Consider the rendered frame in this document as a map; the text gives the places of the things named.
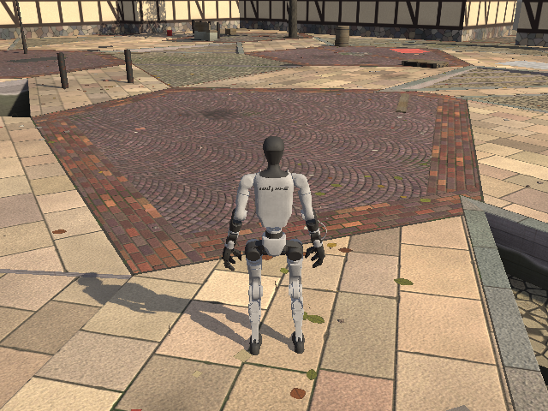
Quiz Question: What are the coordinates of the right robot thigh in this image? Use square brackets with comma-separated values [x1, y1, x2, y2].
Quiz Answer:
[286, 239, 303, 299]

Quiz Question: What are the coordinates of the robot left hand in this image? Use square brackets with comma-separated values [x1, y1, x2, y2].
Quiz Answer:
[222, 247, 241, 271]

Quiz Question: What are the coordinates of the left robot upper arm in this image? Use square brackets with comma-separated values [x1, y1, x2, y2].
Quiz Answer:
[234, 173, 256, 221]

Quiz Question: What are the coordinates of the humanoid robot head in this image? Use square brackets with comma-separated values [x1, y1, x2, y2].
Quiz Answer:
[259, 136, 289, 178]

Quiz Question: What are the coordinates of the robot right hand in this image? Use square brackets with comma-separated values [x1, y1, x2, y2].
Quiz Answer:
[305, 244, 325, 268]

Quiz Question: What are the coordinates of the right robot forearm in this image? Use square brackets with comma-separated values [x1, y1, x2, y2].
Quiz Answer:
[306, 209, 323, 247]

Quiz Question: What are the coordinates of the left robot forearm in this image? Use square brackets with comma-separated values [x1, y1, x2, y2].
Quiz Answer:
[224, 209, 242, 249]

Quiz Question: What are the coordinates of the right robot upper arm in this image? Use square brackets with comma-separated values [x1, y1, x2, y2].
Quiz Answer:
[292, 173, 315, 221]

